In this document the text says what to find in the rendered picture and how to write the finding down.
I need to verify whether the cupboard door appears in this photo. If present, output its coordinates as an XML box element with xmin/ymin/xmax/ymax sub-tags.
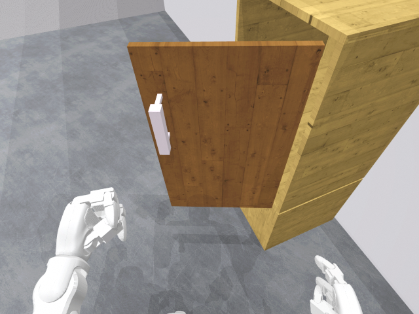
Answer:
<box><xmin>127</xmin><ymin>41</ymin><xmax>325</xmax><ymax>208</ymax></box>

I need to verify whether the handle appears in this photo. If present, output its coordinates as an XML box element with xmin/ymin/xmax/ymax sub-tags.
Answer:
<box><xmin>148</xmin><ymin>94</ymin><xmax>171</xmax><ymax>155</ymax></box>

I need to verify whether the left robot forearm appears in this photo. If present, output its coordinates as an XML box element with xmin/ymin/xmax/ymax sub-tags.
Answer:
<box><xmin>33</xmin><ymin>255</ymin><xmax>90</xmax><ymax>314</ymax></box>

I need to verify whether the robot left hand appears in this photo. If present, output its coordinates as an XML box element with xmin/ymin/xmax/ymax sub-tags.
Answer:
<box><xmin>56</xmin><ymin>187</ymin><xmax>127</xmax><ymax>262</ymax></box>

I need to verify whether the robot right hand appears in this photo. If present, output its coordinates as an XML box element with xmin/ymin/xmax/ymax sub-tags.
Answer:
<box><xmin>310</xmin><ymin>255</ymin><xmax>363</xmax><ymax>314</ymax></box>

